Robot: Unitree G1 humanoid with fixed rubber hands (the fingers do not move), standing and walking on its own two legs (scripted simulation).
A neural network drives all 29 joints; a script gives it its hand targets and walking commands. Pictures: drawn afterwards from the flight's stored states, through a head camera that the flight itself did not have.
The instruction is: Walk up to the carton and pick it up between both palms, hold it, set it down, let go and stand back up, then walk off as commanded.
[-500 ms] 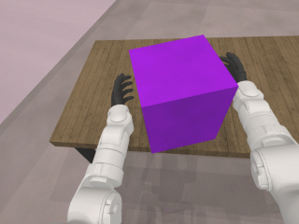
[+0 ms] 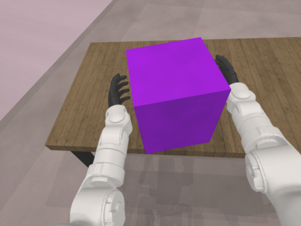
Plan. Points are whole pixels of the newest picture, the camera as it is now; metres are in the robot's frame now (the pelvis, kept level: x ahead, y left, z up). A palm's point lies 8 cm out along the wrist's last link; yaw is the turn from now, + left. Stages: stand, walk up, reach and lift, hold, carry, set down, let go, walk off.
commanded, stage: reach and lift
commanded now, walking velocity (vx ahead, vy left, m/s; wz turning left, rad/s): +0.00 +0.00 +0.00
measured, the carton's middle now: (171, 99) +0.45 +0.04 +0.04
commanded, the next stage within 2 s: none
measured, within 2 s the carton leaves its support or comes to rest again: leaves its support in 0.78 s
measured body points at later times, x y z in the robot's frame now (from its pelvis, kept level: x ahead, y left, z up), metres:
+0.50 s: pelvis +0.00 +0.00 +0.00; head +0.04 -0.02 +0.45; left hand +0.38 +0.19 +0.09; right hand +0.48 -0.10 +0.11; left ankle +0.00 +0.16 -0.75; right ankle +0.00 -0.10 -0.75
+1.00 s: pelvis -0.02 +0.00 +0.00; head -0.02 -0.01 +0.45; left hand +0.36 +0.19 +0.11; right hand +0.44 -0.11 +0.13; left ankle +0.00 +0.16 -0.75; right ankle +0.00 -0.10 -0.75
